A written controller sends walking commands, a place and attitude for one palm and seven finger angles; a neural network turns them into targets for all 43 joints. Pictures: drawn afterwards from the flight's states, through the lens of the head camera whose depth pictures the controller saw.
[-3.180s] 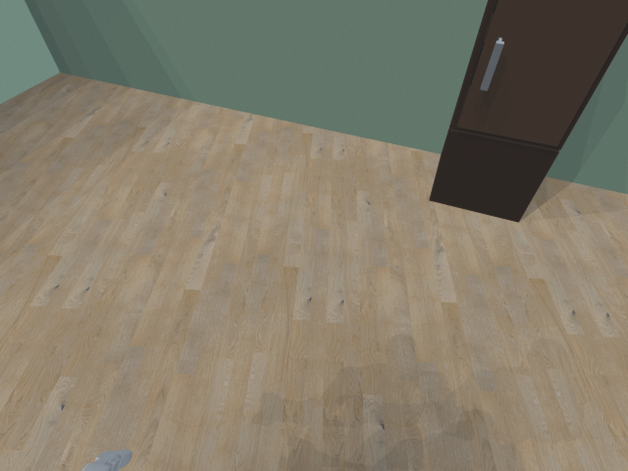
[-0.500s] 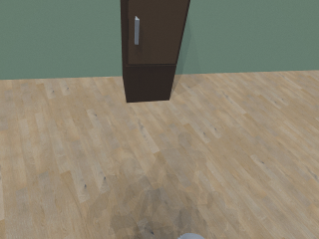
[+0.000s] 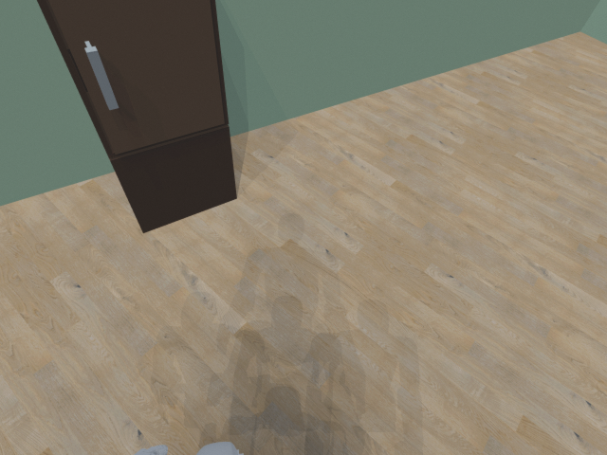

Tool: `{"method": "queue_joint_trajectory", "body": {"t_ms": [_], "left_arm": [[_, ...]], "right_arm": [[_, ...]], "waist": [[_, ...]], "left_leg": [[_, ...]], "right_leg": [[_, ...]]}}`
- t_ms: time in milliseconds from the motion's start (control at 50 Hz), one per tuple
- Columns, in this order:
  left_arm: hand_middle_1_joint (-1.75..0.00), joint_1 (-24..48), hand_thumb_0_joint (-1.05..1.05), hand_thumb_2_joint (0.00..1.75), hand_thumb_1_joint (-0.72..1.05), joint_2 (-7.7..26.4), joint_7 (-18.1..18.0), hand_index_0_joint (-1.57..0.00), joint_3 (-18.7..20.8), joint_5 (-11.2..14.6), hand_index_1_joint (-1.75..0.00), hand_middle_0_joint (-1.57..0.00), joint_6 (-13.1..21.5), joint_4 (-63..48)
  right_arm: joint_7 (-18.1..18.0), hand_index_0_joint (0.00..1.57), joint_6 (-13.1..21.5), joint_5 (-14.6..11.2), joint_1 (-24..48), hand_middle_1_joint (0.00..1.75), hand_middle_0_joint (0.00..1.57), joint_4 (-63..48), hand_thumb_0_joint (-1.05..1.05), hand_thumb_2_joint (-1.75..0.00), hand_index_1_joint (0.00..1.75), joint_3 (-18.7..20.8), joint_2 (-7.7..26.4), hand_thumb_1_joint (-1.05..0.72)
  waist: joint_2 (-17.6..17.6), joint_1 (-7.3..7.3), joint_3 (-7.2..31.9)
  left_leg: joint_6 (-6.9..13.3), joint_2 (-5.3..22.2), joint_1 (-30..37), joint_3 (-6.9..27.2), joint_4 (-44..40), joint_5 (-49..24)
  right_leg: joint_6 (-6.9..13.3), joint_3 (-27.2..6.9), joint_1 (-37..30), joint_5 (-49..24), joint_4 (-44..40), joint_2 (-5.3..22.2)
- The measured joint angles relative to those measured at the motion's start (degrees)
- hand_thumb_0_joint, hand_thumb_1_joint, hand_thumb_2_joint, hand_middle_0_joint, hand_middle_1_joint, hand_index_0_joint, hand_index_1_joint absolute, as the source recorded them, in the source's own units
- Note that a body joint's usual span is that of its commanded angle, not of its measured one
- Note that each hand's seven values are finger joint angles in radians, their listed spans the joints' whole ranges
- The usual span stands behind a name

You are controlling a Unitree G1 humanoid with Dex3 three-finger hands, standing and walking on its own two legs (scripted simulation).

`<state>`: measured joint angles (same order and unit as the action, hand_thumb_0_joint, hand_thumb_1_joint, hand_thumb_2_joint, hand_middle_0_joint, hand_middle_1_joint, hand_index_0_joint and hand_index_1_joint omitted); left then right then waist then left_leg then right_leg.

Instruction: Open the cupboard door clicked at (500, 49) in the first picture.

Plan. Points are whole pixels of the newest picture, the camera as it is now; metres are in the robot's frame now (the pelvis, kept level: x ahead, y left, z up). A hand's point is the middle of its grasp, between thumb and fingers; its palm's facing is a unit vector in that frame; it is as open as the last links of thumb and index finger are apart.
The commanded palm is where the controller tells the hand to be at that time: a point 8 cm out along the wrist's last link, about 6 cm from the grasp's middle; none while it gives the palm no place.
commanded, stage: walk to a spot facing it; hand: left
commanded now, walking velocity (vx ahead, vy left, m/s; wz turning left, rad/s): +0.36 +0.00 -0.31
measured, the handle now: (100, 75) +0.96 +0.54 -0.07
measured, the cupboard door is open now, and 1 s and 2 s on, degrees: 0 0 0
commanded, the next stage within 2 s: turn to face it in 0.74 s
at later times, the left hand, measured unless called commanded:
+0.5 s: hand (147, 346) +0.30 +0.27 -0.16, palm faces -0.16 -0.97 -0.16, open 7.4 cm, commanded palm none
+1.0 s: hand (246, 240) +0.52 +0.12 -0.14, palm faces -0.43 -0.86 -0.27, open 7.4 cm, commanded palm none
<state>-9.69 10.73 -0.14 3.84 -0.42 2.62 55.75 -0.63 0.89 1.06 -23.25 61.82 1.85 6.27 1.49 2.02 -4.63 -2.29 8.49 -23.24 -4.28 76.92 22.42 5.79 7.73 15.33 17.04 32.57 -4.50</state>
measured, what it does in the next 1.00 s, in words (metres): walks ahead, turning right: left foot, then right foot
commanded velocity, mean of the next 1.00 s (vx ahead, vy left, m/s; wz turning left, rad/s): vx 0.13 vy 0.00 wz -0.32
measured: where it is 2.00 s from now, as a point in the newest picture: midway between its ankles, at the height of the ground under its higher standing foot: (295, 415)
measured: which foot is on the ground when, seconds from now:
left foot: up 0.00-0.26, down 0.28-0.76, up 0.78-1.00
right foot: down 0.00-0.28, up 0.30-0.74, down 0.76-1.00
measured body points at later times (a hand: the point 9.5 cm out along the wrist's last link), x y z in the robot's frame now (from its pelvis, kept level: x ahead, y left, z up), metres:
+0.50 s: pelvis +0.22 +0.08 +0.02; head +0.25 +0.11 +0.46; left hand +0.31 +0.32 -0.15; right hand +0.23 -0.17 -0.11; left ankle +0.24 +0.18 -0.72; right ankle +0.18 -0.05 -0.62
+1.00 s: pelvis +0.34 +0.00 +0.01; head +0.35 -0.03 +0.46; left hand +0.54 +0.17 -0.12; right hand +0.28 -0.24 -0.15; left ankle +0.40 +0.15 -0.65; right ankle +0.36 -0.08 -0.72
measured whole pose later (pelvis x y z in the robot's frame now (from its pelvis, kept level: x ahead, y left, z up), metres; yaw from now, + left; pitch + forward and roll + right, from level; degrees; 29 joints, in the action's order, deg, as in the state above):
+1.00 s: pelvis +0.34 +0.00 +0.01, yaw -27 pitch -1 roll +1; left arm -7.6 9.8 -1.1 2.5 -1.3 -0.7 54.5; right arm -0.7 -1.9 1.5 -11.3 54.7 2.6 11.2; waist -2.8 2.0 -4.0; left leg -3.6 7.1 -28.9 -2.1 64.7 20.5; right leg 5.3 6.1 18.7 10.4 29.6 -1.5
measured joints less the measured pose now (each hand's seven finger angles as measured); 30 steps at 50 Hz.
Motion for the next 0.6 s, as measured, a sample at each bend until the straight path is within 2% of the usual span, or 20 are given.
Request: {"method": "queue_joint_trajectory", "body": {"t_ms": [60, 120, 200, 260, 280, 300, 340, 360, 400, 440, 500, 600], "left_arm": [[-0.3, -2.8, -0.02, 0.9, 0.94, 1.3, -0.4, -0.2, 0.2, -0.8, -0.3, -0.2, 0.3, 1.8], [-0.3, -5.1, -0.01, 0.9, 0.93, 1.6, -0.1, -0.2, 0.1, -1.1, -0.3, -0.2, 0.1, 3.1], [-0.3, -7.3, -0.01, 0.9, 0.92, 1.9, 0.2, -0.2, 0.1, -1.2, -0.3, -0.2, 0.1, 3.6], [-0.3, -9.4, 0.0, 0.9, 0.91, 2.1, 0.3, -0.2, 0.2, -1.1, -0.3, -0.19, -0.2, 3.4], [-0.3, -10.0, 0.0, 0.9, 0.91, 2.5, 0.4, -0.2, 0.3, -1.0, -0.3, -0.19, -0.4, 3.5], [-0.3, -10.1, 0.0, 0.9, 0.91, 2.7, 0.4, -0.2, 0.6, -0.7, -0.3, -0.19, -0.8, 3.9], [-0.3, -10.1, 0.0, 0.9, 0.91, 2.7, 0.5, -0.2, 0.7, -0.5, -0.3, -0.19, -1.6, 4.6], [-0.3, -10.0, 0.0, 0.9, 0.91, 2.6, 0.6, -0.2, 0.8, -0.6, -0.3, -0.19, -2.0, 4.9], [-0.3, -9.1, 0.01, 0.9, 0.91, 2.5, 1.2, -0.2, 1.0, -0.9, -0.3, -0.19, -2.6, 4.9], [-0.3, -7.6, 0.01, 0.9, 0.91, 2.5, 1.6, -0.2, 1.2, -1.2, -0.3, -0.19, -3.2, 3.8], [-0.3, -5.3, 0.01, 0.9, 0.91, 2.0, 1.9, -0.2, 1.6, -1.4, -0.3, -0.19, -3.9, 1.4], [-0.3, -0.8, 0.01, 0.9, 0.91, 1.0, 2.3, -0.2, 1.8, -1.5, -0.3, -0.19, -4.9, -1.3]], "right_arm": [[-0.1, 0.2, 0.2, 0.5, 5.9, 0.3, 0.2, -3.9, 0.01, -0.9, 0.3, 0.6, 1.1, -0.91], [0.1, 0.2, 0.5, 0.6, 10.5, 0.3, 0.2, -6.5, 0.02, -0.9, 0.3, 1.5, 3.6, -0.94], [1.3, 0.2, 1.3, 0.7, 14.1, 0.3, 0.2, -8.2, 0.01, -0.9, 0.3, 1.5, 5.2, -0.94], [1.7, 0.2, 1.7, 0.7, 15.4, 0.3, 0.2, -8.5, 0.01, -0.9, 0.3, 1.1, 5.6, -0.93], [1.6, 0.2, 2.2, 0.9, 15.9, 0.3, 0.2, -8.4, 0.01, -0.9, 0.3, 1.0, 5.2, -0.93], [1.5, 0.2, 2.7, 1.3, 16.5, 0.3, 0.2, -8.5, 0.0, -0.9, 0.3, 0.7, 4.7, -0.92], [1.4, 0.2, 3.4, 1.5, 16.8, 0.3, 0.2, -8.9, 0.0, -0.9, 0.3, -0.1, 4.0, -0.92], [1.2, 0.2, 3.6, 1.4, 16.3, 0.3, 0.2, -9.0, 0.0, -0.9, 0.3, -0.3, 3.6, -0.92], [0.8, 0.2, 3.9, 1.3, 14.7, 0.3, 0.2, -8.7, 0.0, -0.9, 0.3, -0.5, 2.7, -0.91], [0.4, 0.2, 4.0, 1.0, 12.6, 0.3, 0.2, -7.7, 0.0, -0.9, 0.3, -0.5, 1.8, -0.91], [-0.6, 0.21, 3.9, 0.5, 9.7, 0.3, 0.2, -6.2, -0.02, -0.9, 0.3, 0.9, 2.5, -0.95], [-0.6, 0.2, 2.3, 0.6, 5.9, 0.3, 0.2, -3.4, -0.01, -0.9, 0.3, 1.2, 3.7, -0.94]], "waist": [[-1.1, -0.19, 1.4], [-2.5, -0.56, 2.4], [-2.7, -2.64, 2.8], [-2.0, -4.54, 3.0], [-0.8, -4.86, 2.9], [0.4, -5.14, 2.4], [1.1, -5.26, 1.7], [1.0, -4.94, 1.7], [0.9, -4.1, 1.7], [0.9, -3.81, 1.7], [1.1, -3.45, 1.9], [0.8, -2.63, 1.1]], "left_leg": [[-0.8, 1.8, -7.4, 1.8, -7.4, -2.4], [-1.5, 2.5, -10.4, 1.7, -18.7, -7.0], [-1.4, 1.3, -8.5, 0.5, -32.6, -11.0], [-0.9, -0.9, -3.5, -1.5, -40.9, -11.4], [0.2, -1.8, -2.0, -2.7, -42.1, -11.8], [1.4, -2.2, -1.6, -3.9, -40.4, -10.6], [2.7, -1.3, 0.4, -6.1, -38.3, -7.4], [2.9, -0.9, 2.0, -7.0, -38.8, -6.4], [2.5, -0.6, 5.7, -8.4, -41.7, -6.2], [2.6, -0.5, 9.2, -9.8, -45.1, -6.4], [2.3, -0.7, 13.3, -12.2, -49.1, -6.3], [1.2, -0.8, 18.1, -15.5, -52.3, -4.8]], "right_leg": [[-0.5, -2.4, -3.6, -0.4, -4.3, 0.2], [-1.8, -4.3, -6.2, 0.6, -6.2, 1.0], [-3.9, -6.2, -9.0, 4.0, -5.9, 2.2], [-5.5, -7.7, -10.8, 8.1, -3.5, 3.2], [-5.7, -8.6, -10.3, 10.0, -0.5, 4.1], [-5.2, -9.3, -8.1, 10.6, 5.9, 4.9], [-4.5, -9.7, -1.6, 11.9, 23.0, 4.4], [-4.4, -8.9, 1.5, 10.9, 30.0, 4.5], [-4.7, -6.9, 6.9, 7.2, 38.2, 5.6], [-5.2, -5.5, 11.6, 3.7, 40.7, 7.0], [-6.2, -4.6, 17.1, -1.0, 39.3, 8.9], [-7.6, -2.8, 20.2, -5.9, 28.1, 10.5]]}}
